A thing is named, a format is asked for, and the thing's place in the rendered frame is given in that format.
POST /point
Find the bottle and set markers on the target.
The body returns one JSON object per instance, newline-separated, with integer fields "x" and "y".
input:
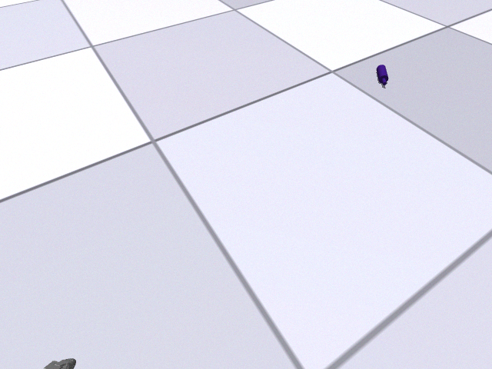
{"x": 382, "y": 74}

